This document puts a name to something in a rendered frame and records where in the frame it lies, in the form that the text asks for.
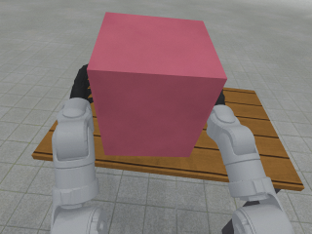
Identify robot left upper arm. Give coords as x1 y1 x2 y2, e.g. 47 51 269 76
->
52 206 108 234

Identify left robot hand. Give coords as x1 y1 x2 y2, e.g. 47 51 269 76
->
70 64 94 104

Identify right robot forearm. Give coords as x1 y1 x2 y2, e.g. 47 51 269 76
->
206 104 294 234

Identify robot right upper arm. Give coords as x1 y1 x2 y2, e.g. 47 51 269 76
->
232 202 293 234

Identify left robot forearm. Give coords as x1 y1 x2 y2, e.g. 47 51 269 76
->
50 97 99 234

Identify table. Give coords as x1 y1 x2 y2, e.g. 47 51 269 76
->
31 79 305 234

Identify right robot hand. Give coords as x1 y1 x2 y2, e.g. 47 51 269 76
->
214 89 225 106

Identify carton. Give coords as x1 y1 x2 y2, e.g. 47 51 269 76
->
87 12 227 158

